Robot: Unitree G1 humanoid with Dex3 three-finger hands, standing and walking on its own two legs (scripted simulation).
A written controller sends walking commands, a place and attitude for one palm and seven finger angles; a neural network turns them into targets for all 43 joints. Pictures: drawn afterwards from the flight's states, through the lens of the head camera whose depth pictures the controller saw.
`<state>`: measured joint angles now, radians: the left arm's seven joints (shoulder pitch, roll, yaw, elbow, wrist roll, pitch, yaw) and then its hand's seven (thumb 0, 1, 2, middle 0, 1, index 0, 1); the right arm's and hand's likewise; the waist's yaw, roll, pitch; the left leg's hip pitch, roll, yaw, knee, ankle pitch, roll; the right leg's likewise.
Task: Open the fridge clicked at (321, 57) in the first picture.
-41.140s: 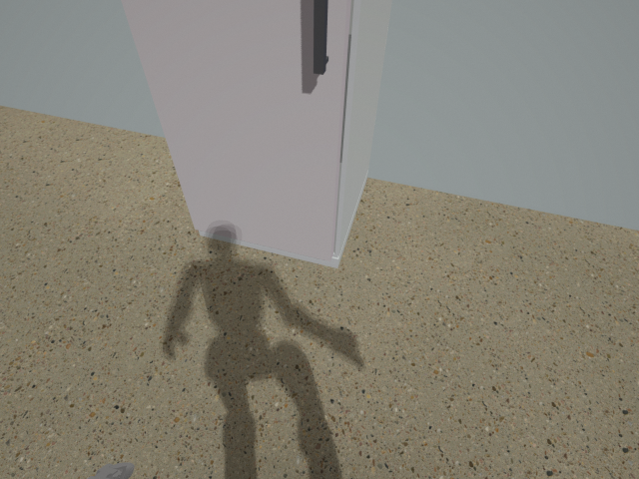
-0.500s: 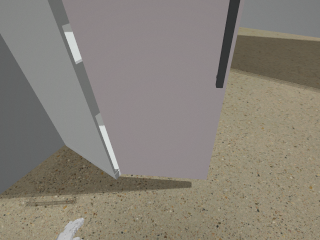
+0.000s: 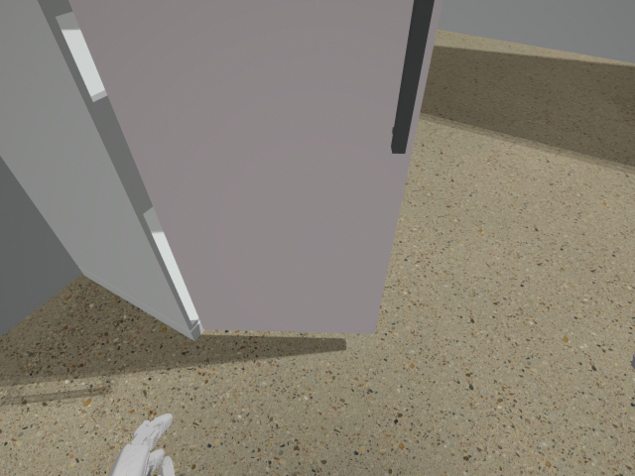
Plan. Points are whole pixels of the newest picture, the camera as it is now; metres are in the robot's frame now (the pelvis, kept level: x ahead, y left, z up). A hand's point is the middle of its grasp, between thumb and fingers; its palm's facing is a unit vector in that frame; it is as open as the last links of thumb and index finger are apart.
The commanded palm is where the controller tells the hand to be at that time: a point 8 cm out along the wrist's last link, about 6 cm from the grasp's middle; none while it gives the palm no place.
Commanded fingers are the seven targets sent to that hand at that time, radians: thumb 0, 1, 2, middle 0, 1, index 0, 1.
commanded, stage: stop stepping back and stand still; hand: right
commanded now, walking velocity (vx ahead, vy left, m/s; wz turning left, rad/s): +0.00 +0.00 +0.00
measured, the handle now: (411, 52) +0.67 -0.13 +0.25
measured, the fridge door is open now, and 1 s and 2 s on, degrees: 62 62 62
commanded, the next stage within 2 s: let the arm hang, fingers relaxed in 0.40 s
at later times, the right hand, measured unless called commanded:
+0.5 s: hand (613, 334) +0.22 -0.26 +0.16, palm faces +0.39 +0.80 -0.46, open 7.4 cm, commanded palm none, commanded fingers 0.00 -0.90 -0.90 0.20 0.30 0.20 0.30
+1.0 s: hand out of the picture -0.05 -0.20 -0.17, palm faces +0.04 +0.98 -0.18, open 7.2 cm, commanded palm none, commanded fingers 0.00 -0.90 -0.90 0.20 0.30 0.20 0.30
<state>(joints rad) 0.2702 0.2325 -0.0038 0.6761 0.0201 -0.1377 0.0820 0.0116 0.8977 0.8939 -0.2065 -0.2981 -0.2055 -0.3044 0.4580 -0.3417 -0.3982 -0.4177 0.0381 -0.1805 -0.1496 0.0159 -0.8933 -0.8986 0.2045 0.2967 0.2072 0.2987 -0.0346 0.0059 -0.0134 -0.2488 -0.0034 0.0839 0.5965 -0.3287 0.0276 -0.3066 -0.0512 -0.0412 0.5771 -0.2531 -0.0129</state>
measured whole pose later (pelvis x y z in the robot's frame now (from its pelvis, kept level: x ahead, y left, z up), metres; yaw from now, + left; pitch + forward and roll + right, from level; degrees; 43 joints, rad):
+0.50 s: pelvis +0.02 +0.00 +0.01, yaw +1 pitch +0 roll +0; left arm 0.20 0.22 0.00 0.61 0.00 -0.10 0.07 0.01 0.90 0.89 -0.20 -0.30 -0.20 -0.30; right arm 0.54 -0.39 -0.39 -0.44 0.05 -0.19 -0.14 0.02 -0.89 -0.90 0.21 0.30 0.21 0.30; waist -0.01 0.00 0.02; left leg -0.19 -0.01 0.04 0.47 -0.28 0.02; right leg -0.26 -0.05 -0.06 0.50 -0.24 0.01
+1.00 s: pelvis -0.01 -0.02 +0.01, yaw -1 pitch +0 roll +1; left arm 0.29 0.16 0.00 1.08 0.03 0.04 0.02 0.01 0.90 0.89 -0.20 -0.30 -0.20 -0.30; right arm 0.32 -0.19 -0.01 1.12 -0.01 0.03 -0.01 0.01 -0.96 -0.90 0.20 0.29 0.20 0.30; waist 0.00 0.00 0.07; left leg -0.21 0.00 0.08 0.44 -0.23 0.01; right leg -0.32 -0.03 -0.02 0.50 -0.19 -0.01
